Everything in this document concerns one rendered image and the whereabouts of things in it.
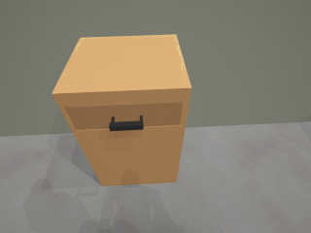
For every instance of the drawer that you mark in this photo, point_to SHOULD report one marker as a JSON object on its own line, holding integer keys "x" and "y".
{"x": 153, "y": 114}

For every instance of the handle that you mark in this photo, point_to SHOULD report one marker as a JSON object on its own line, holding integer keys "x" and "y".
{"x": 126, "y": 125}

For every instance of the cabinet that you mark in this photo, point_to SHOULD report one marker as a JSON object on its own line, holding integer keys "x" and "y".
{"x": 127, "y": 70}

